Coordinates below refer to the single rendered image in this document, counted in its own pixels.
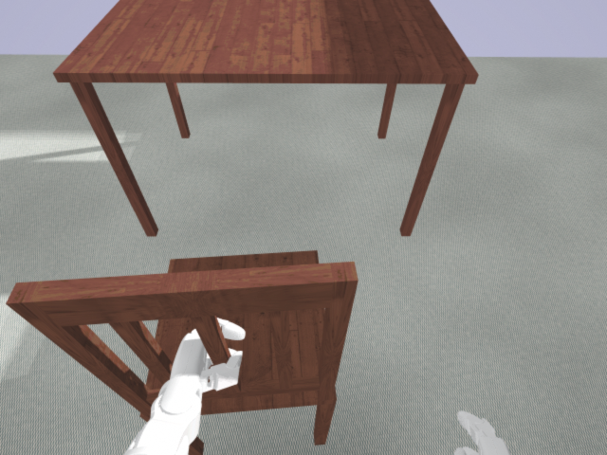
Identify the table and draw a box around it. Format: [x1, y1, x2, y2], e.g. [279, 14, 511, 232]
[53, 0, 479, 237]

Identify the chair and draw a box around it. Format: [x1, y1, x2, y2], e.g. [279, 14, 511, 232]
[6, 250, 359, 455]

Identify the robot right hand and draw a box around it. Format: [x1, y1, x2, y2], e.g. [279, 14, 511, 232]
[454, 410, 511, 455]

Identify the left robot forearm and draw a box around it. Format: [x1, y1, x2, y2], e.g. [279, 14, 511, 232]
[124, 376, 202, 455]

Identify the robot left hand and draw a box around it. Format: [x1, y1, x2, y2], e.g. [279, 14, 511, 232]
[170, 318, 246, 392]

